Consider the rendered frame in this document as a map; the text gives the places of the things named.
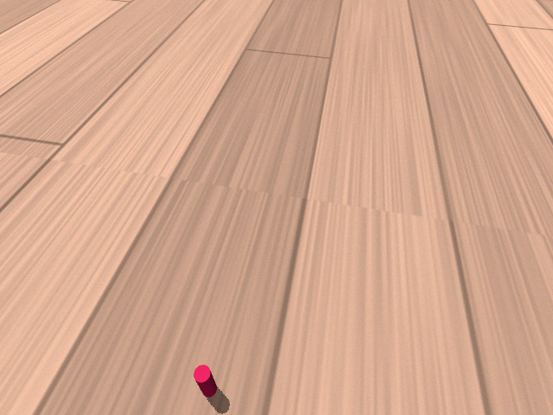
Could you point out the can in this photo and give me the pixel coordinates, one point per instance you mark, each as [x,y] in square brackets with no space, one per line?
[205,380]

